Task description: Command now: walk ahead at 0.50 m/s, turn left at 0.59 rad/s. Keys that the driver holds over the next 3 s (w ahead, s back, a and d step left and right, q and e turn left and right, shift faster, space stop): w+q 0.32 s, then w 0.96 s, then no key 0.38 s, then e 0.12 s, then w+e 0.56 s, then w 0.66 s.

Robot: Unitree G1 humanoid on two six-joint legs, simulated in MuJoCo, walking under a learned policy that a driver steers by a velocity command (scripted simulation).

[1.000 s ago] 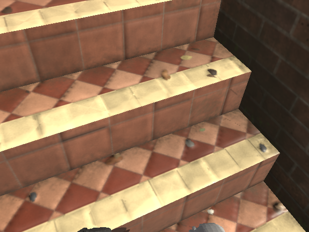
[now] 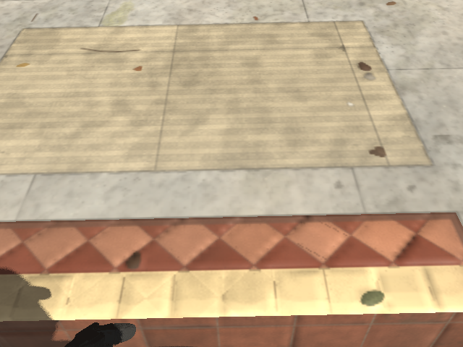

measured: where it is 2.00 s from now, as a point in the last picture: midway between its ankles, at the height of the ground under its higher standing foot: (179, 142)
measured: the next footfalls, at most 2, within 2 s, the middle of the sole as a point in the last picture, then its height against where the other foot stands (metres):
right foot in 0.32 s outside the picture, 0.20 m higher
left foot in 0.76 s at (154, 252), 0.19 m higher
